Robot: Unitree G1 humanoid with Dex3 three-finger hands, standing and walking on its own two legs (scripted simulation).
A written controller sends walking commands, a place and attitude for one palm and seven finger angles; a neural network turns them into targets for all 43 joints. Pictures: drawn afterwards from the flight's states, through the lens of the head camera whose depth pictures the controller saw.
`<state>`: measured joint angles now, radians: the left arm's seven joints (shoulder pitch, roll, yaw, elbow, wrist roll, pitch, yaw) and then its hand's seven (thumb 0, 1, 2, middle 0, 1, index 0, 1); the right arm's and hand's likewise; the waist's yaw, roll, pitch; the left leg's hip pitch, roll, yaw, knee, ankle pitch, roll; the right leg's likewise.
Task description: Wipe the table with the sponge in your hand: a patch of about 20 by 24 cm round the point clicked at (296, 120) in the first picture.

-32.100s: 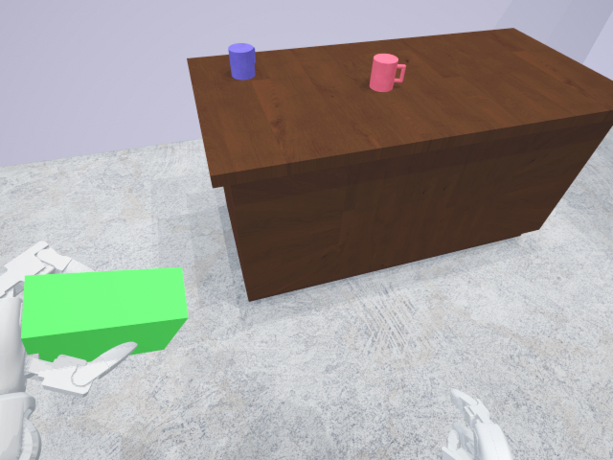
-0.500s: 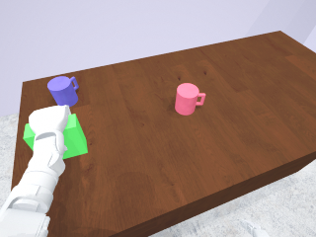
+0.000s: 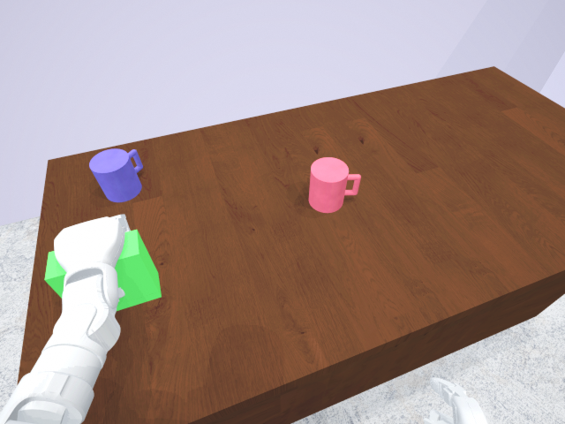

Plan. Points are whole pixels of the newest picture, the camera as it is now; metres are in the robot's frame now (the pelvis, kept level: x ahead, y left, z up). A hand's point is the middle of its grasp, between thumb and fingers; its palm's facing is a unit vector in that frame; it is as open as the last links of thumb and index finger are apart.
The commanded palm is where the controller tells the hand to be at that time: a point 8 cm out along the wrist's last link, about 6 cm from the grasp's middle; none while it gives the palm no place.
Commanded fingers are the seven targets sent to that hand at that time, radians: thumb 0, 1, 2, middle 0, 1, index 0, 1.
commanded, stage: wipe back along the first lane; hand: left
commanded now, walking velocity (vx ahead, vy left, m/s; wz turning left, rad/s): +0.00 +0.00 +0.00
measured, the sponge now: (114, 283) +0.32 +0.31 -0.02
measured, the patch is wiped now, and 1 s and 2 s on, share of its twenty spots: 1.00 1.00 1.00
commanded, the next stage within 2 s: lift the sponge slowly off the table in 1.00 s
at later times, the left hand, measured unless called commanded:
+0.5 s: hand (102, 306) +0.26 +0.29 +0.03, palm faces +0.00 -0.05 -1.00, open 9.6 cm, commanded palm +0.21 +0.27 +0.06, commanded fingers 0.00 0.10 1.30 -1.20 -1.60 -1.20 -1.60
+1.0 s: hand (106, 331) +0.22 +0.27 +0.03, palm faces +0.01 -0.07 -1.00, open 9.6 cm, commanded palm +0.18 +0.24 +0.06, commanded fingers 0.00 0.10 1.30 -1.20 -1.60 -1.20 -1.60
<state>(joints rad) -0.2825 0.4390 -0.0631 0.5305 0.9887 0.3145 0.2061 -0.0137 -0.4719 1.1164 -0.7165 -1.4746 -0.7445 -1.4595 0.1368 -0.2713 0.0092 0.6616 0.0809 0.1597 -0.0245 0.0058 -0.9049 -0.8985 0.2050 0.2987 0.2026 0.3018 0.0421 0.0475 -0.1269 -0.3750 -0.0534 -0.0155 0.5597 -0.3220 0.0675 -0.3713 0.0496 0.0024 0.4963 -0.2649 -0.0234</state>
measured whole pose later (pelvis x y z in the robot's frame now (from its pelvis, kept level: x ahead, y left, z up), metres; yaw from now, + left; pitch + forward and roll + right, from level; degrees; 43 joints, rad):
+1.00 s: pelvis -0.01 -0.01 +0.00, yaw -1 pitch +3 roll -1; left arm 0.15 0.35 -0.14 0.06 1.00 0.43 0.24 0.01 -0.46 1.10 -0.71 -1.48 -0.74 -1.46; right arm 0.07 -0.25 0.02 0.65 0.07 0.12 -0.01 0.01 -0.90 -0.90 0.20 0.30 0.21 0.31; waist 0.09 0.07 -0.10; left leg -0.27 -0.05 0.01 0.53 -0.31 0.06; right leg -0.29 0.05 0.03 0.50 -0.26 -0.03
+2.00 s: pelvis -0.02 -0.02 +0.01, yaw -1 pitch -3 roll -1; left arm 0.18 0.37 -0.16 -0.05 0.95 0.43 0.13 -0.01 -0.50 1.10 -0.77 -1.41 -0.81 -1.39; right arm 0.03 -0.25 0.03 0.72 0.04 0.11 -0.04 0.01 -0.90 -0.90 0.20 0.30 0.18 0.29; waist 0.12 0.08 -0.03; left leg -0.13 -0.04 0.00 0.44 -0.26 0.05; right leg -0.14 0.06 0.02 0.41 -0.22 -0.04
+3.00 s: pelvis -0.02 -0.02 +0.01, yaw -1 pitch -4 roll +0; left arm 0.09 0.48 -0.10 -0.18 0.89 0.50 -0.01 -0.01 -0.50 1.10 -0.78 -1.41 -0.81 -1.38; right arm 0.02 -0.26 0.06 0.72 0.05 0.12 -0.04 0.01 -0.90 -0.90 0.20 0.30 0.19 0.29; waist 0.11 0.10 -0.01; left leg -0.08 -0.04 -0.01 0.39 -0.23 0.04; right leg -0.10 0.06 0.02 0.37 -0.19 -0.05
